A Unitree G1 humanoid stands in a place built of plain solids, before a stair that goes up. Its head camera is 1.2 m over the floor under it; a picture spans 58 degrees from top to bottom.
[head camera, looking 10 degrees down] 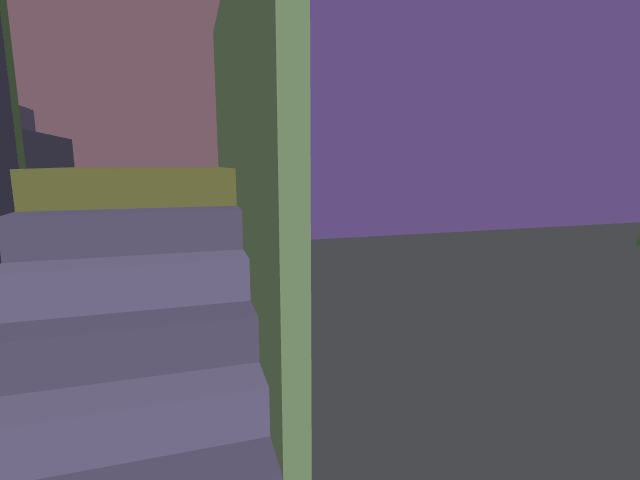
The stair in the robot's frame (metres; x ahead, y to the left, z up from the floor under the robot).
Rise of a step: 0.20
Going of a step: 0.22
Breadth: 1.02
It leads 17 degrees to the left of straight ahead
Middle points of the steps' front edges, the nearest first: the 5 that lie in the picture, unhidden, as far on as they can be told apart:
1.32 0.67 0.39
1.53 0.74 0.59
1.74 0.80 0.78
1.95 0.87 0.98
2.16 0.93 1.18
